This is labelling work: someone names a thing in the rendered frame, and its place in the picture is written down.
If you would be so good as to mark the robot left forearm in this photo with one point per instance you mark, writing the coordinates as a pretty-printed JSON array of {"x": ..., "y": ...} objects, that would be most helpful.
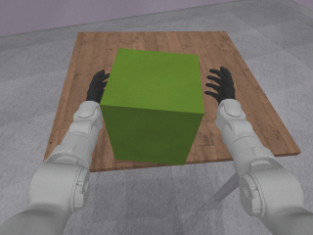
[{"x": 80, "y": 140}]

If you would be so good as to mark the robot right upper arm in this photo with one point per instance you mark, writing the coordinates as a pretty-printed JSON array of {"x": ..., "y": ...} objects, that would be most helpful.
[{"x": 274, "y": 196}]

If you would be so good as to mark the carton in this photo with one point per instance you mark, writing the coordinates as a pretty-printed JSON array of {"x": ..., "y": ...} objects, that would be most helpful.
[{"x": 152, "y": 106}]

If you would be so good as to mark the table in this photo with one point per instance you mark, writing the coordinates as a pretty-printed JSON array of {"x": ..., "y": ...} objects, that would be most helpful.
[{"x": 95, "y": 51}]

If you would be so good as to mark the robot left upper arm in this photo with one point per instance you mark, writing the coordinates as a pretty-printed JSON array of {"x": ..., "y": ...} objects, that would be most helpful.
[{"x": 58, "y": 190}]

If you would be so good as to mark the robot right forearm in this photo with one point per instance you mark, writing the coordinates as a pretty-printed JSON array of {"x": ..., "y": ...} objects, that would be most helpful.
[{"x": 243, "y": 144}]

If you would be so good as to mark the right robot hand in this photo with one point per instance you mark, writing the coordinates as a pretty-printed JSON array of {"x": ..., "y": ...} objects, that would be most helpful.
[{"x": 225, "y": 89}]

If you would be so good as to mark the left robot hand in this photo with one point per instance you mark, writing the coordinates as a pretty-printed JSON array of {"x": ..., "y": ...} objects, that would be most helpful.
[{"x": 96, "y": 87}]

